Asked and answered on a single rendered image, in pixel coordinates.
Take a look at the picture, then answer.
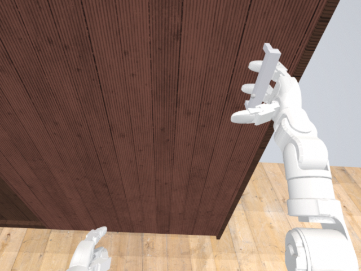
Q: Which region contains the right robot upper arm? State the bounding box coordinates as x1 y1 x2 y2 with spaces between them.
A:
285 228 357 271

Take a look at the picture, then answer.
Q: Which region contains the right robot hand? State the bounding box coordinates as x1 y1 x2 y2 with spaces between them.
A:
231 60 302 125

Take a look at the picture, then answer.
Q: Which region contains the handle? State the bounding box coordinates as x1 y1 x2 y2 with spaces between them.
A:
244 43 281 110

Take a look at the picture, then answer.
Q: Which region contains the robot right forearm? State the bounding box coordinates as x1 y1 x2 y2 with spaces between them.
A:
273 107 359 271

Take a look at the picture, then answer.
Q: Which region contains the wardrobe door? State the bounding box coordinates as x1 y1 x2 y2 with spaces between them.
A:
0 0 328 236
0 177 40 221

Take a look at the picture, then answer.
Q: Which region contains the left robot hand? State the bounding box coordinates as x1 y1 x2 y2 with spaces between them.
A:
69 226 112 271

